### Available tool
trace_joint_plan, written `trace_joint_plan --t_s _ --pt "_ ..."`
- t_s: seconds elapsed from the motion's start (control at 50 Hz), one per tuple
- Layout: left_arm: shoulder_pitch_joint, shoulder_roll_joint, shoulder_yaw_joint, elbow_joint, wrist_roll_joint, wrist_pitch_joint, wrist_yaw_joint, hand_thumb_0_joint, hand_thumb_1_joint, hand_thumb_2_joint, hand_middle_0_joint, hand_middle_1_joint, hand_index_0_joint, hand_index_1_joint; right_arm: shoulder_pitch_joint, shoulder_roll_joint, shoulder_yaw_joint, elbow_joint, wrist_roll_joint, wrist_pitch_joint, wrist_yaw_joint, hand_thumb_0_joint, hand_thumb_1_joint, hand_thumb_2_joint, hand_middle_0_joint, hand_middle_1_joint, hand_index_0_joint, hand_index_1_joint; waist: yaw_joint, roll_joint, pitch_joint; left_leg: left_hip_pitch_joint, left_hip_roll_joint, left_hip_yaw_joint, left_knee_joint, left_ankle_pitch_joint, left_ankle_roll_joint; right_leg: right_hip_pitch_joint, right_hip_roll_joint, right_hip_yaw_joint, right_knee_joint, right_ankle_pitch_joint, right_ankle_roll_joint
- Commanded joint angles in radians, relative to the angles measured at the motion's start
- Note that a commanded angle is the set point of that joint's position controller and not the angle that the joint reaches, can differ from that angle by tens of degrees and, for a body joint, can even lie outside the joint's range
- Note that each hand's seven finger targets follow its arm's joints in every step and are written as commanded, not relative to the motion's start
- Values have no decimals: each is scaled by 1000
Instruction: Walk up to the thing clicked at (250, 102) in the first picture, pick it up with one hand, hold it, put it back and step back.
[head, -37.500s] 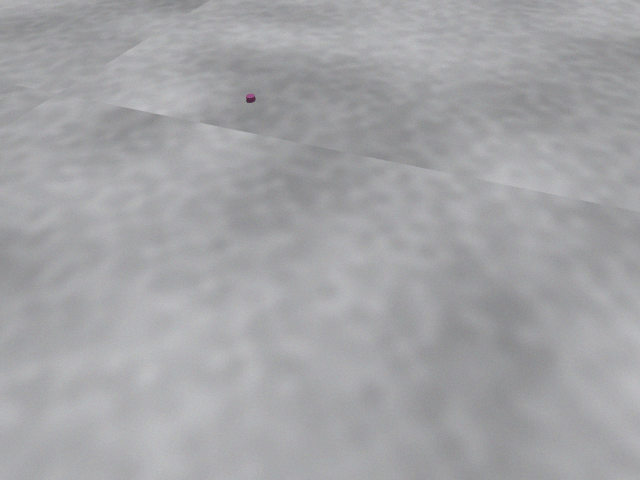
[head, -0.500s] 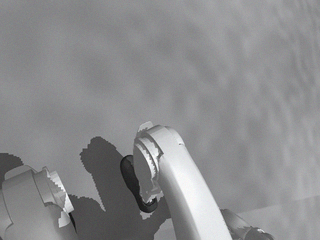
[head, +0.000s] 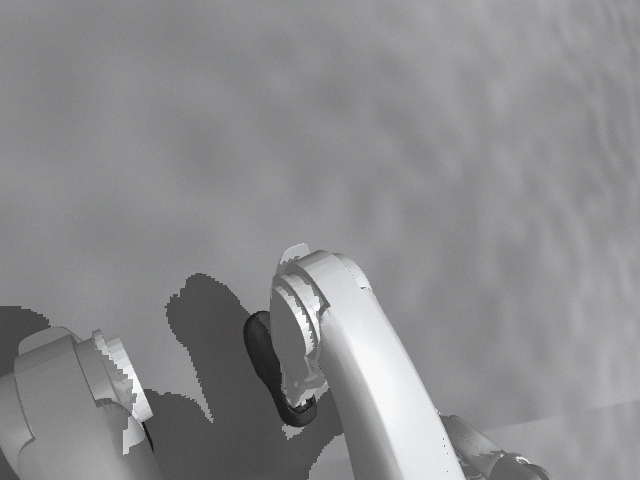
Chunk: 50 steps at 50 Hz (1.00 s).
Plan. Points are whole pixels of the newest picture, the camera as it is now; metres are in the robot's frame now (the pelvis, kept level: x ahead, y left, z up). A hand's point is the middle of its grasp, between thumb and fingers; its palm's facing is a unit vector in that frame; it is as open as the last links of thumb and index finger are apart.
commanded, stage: close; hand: left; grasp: from above
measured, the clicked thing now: out of the picture +0.45 +0.32 -0.30
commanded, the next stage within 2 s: settle in 0.06 s
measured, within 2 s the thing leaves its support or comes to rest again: leaves its support in 0.54 s
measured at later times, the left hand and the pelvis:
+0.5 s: hand out of the picture +0.43 +0.30 -0.26, palm faces -0.43 -0.18 -0.88, open 6.1 cm; pelvis +0.00 +0.00 +0.00, yaw +1 degrees
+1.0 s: hand out of the picture +0.43 +0.31 -0.16, palm faces -0.43 -0.13 -0.89, open 5.8 cm; pelvis +0.01 -0.01 +0.01, yaw +6 degrees
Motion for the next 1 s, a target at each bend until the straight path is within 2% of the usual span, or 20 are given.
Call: trace_joint_plan --t_s 0.0,0.12,0.26,0.3,0.38,0.4,0.48,0.52,0.56,0.58,0.6,0.62,0.64,0.66,0.74,0.8,0.82,0.84,0.9,0.98 --pt "-141 150 15 -6 -14 3 -3 0 500 429 -799 -637 -848 -585 192 -338 -95 16 1 4 -10 0 -900 -901 199 300 199 300 -49 463 -577 399 35 100 -285 165 8 373 36 -92 -194 205 -77" --pt "-130 134 4 -12 -15 2 -12 0 580 390 -865 -587 -914 -537 194 -327 -96 9 3 8 -12 0 -901 -901 199 300 199 300 -52 450 -583 402 34 99 -280 177 9 375 37 -90 -188 217 -78" --pt "-115 157 33 -30 -16 11 -19 0 596 414 -922 -603 -979 -548 203 -325 -107 21 4 22 -18 0 -917 -904 200 300 200 300 -21 513 -614 428 35 97 -309 184 0 369 37 -87 -173 214 -87" --pt "-149 146 19 -66 -12 13 -32 0 591 401 -920 -591 -975 -536 203 -321 -112 15 11 22 -17 0 -918 -904 200 300 200 300 -31 494 -624 419 34 100 -290 192 6 362 33 -85 -172 225 -84" --pt "-158 166 60 -142 -2 12 -35 0 617 410 -954 -559 -1000 -514 222 -319 -135 31 17 27 -14 0 -918 -905 200 300 200 300 -2 569 -674 479 32 99 -312 225 -6 342 25 -87 -152 237 -91" --pt "-170 147 54 -147 4 12 -40 0 632 395 -959 -557 -1008 -508 216 -317 -138 28 14 26 -10 0 -918 -905 200 300 200 300 -11 558 -671 480 31 96 -306 226 -6 331 21 -89 -148 239 -92" --pt "-191 168 100 -276 5 5 -42 0 652 430 -981 -568 -1024 -526 224 -304 -176 51 24 37 -11 0 -919 -906 200 300 200 300 23 632 -771 518 26 123 -309 246 -9 349 19 -72 -155 251 -102" --pt "-195 123 83 -317 7 7 -51 0 663 440 -995 -554 -1034 -516 236 -290 -195 68 32 41 -11 0 -916 -905 200 300 199 300 13 606 -791 494 23 144 -289 251 1 358 23 -60 -172 264 -100" --pt "-212 107 91 -420 -3 9 -60 0 703 471 -1021 -566 -1058 -529 254 -292 -232 88 48 48 -15 0 -913 -904 200 300 199 300 37 669 -860 542 20 148 -311 275 -5 339 14 -53 -168 273 -107" --pt "-184 70 79 -399 -3 16 -69 0 704 479 -1023 -569 -1059 -533 251 -278 -237 96 53 50 -12 0 -913 -904 200 300 199 300 41 657 -850 548 21 145 -307 272 -8 306 10 -55 -162 265 -110" --pt "-149 -7 22 -331 -7 29 -87 0 711 459 -1020 -572 -1060 -532 231 -273 -248 91 60 51 -11 0 -913 -903 200 300 199 300 33 604 -801 509 22 149 -313 240 -2 287 17 -48 -171 241 -107" --pt "-160 30 58 -349 -2 35 -90 0 715 451 -1022 -555 -1063 -515 270 -275 -256 116 62 58 -13 0 -909 -902 200 300 199 300 31 590 -813 498 18 155 -315 256 3 299 16 -48 -186 259 -101" --pt "-182 17 59 -372 -10 40 -102 0 743 421 -1036 -544 -1083 -497 277 -265 -259 115 72 61 -12 0 -907 -901 200 300 200 300 35 583 -814 499 15 151 -319 259 3 283 9 -47 -179 261 -102" --pt "-164 -3 51 -394 -22 46 -113 0 713 439 -1024 -548 -1067 -507 281 -274 -278 127 77 69 -17 0 -909 -902 200 300 199 300 57 611 -853 515 11 160 -338 271 2 298 8 -40 -182 261 -106" --pt "-184 -60 10 -363 -29 65 -175 0 705 439 -1012 -575 -1056 -531 276 -257 -290 125 101 90 -23 0 -912 -903 200 300 199 300 59 515 -809 451 4 165 -346 220 17 259 4 -26 -195 215 -107" --pt "-202 -42 18 -392 -33 61 -205 0 688 448 -1017 -557 -1054 -522 271 -246 -297 119 112 109 -39 0 -913 -904 200 300 199 300 80 479 -833 448 -2 174 -353 197 22 278 -1 -7 -211 182 -108" --pt "-230 -82 -20 -412 -36 58 -219 0 679 431 -1010 -557 -1049 -519 253 -230 -290 101 118 114 -43 0 -913 -905 199 300 199 300 88 489 -848 447 -6 179 -365 186 22 283 0 -1 -212 169 -109" --pt "-238 -68 -10 -445 -34 55 -228 0 672 405 -1000 -550 -1042 -509 251 -230 -294 108 121 116 -46 0 -914 -905 200 300 199 300 102 508 -866 480 -9 179 -369 200 18 273 -7 -1 -207 183 -110" --pt "-186 -41 12 -351 -24 56 -244 0 669 394 -992 -546 -1037 -503 268 -225 -300 114 124 134 -65 0 -910 -903 200 300 199 300 95 422 -829 401 -15 203 -353 173 31 307 -3 23 -232 140 -104" --pt "-233 -36 13 -391 -21 43 -261 0 660 387 -990 -537 -1034 -494 253 -212 -297 94 122 147 -90 0 -910 -903 200 300 199 300 105 391 -852 405 -23 214 -356 176 33 317 -9 34 -252 121 -107"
